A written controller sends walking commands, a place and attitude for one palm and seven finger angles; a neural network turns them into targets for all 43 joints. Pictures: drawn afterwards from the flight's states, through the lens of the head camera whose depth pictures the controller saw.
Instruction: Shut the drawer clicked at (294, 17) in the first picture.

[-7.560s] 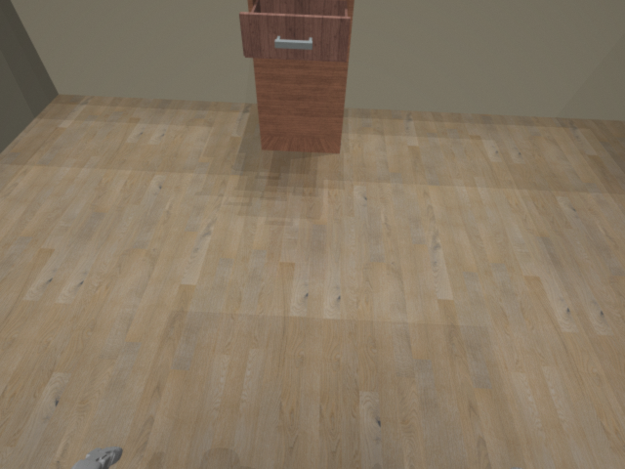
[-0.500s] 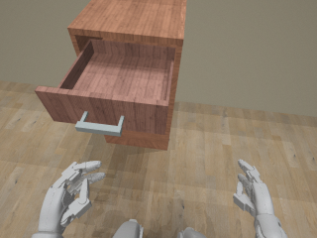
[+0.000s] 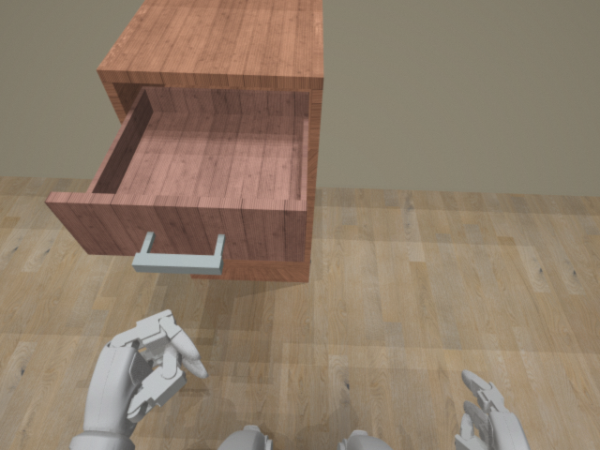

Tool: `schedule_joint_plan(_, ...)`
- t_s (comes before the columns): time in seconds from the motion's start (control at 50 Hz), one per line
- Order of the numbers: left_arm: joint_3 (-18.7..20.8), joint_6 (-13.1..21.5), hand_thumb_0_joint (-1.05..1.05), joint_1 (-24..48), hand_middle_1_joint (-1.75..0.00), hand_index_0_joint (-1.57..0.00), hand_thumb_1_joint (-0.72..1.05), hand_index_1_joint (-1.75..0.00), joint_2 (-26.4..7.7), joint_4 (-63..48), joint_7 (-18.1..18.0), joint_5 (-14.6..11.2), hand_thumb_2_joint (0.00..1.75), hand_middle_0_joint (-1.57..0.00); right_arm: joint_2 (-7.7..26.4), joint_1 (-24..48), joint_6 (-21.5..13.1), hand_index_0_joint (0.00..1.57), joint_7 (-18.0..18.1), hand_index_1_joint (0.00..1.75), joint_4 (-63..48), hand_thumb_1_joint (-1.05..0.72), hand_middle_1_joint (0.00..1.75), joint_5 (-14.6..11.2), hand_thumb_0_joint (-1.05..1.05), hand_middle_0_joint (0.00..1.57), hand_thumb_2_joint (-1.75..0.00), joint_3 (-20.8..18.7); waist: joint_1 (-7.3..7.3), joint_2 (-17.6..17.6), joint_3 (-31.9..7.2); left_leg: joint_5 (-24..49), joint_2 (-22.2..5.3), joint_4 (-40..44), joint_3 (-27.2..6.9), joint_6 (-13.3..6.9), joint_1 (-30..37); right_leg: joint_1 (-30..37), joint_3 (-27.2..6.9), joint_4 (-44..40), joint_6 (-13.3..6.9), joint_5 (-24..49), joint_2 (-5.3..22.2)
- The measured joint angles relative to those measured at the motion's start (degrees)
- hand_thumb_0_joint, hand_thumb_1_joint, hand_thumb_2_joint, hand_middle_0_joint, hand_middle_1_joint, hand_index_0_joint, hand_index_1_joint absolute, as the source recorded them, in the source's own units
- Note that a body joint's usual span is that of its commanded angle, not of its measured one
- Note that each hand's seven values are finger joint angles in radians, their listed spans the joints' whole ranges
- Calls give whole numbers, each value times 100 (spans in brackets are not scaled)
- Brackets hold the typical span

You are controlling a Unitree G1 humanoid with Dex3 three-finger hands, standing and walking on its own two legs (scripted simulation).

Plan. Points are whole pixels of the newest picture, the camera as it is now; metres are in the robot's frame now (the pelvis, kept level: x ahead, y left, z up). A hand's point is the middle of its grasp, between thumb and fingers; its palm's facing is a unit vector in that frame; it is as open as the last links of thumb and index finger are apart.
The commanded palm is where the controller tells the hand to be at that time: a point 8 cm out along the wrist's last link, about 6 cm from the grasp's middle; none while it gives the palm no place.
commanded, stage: raise the hand and make a fist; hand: left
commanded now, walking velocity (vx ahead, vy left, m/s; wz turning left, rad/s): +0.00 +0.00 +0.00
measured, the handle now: (182, 251) +0.40 +0.20 +0.00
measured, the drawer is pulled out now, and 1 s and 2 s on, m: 0.30 0.30 0.30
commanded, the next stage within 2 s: bring the fist close to the handle in 0.88 s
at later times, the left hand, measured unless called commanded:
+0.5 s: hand (164, 362) +0.20 +0.15 +0.10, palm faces +0.01 -1.00 -0.05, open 3.2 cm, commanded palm +0.17 +0.21 +0.10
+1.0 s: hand (163, 365) +0.20 +0.15 +0.10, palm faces +0.01 -1.00 -0.05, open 3.3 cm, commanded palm +0.17 +0.21 +0.10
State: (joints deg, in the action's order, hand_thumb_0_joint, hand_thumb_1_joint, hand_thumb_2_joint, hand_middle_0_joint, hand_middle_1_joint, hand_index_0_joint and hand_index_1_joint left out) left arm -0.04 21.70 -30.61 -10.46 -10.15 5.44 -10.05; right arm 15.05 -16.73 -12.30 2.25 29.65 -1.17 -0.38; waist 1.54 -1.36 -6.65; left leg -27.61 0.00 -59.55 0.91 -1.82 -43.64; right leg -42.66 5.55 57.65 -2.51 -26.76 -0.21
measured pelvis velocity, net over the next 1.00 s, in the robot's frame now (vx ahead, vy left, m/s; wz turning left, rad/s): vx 0.02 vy -0.01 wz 0.01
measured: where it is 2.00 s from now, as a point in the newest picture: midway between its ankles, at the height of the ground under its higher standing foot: outside the picture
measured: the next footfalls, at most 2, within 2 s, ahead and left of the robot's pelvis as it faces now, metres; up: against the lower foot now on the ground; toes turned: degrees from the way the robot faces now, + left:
none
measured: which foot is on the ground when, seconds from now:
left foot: down 0.00-1.00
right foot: down 0.00-1.00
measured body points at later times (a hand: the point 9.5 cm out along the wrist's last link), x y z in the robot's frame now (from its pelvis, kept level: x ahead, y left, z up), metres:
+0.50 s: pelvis +0.02 +0.00 +0.01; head +0.05 +0.00 +0.46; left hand +0.20 +0.20 +0.10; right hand +0.22 -0.21 -0.05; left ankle +0.02 +0.10 -0.67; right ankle +0.02 -0.10 -0.67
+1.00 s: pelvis +0.02 -0.01 +0.02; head +0.05 -0.02 +0.47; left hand +0.19 +0.20 +0.10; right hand +0.20 -0.24 -0.05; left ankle +0.02 +0.10 -0.67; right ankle +0.02 -0.10 -0.67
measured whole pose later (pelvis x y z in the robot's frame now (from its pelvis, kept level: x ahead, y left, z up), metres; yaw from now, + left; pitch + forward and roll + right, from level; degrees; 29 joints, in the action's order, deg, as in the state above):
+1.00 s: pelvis +0.02 -0.01 +0.02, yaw +1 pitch +9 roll -1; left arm 3.4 18.0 -34.6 -11.5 -14.8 9.3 -12.8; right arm 13.0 -14.9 -11.3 2.3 28.8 -2.2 1.2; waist 0.2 -2.3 -7.1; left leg -27.0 -0.2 -53.8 -0.2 -0.9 -35.8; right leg -34.4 6.4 51.6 -3.0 -26.4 -0.9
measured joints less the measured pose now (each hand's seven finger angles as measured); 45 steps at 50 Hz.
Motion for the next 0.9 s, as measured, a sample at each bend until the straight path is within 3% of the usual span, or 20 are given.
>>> schedule_joint_plan(0.4,-69,-570,1,-314,-157,-138,90,-157,6,-690,115,35,90,-138,-349,304,305,20,-68,30,-470,-91,30,-29,1,20,-90,321,-234,-68,-53,-50,37,338,-77,-8,581,636,56,-397,36,-44,5)
schedule_joint_plan(0.9,320,-373,1,-405,-160,-140,90,-160,-102,-518,302,-228,90,-140,-183,141,135,20,1,30,-109,-91,30,-99,1,20,-90,135,-120,-69,-32,37,-23,538,-100,79,759,792,70,-568,-45,25,-64)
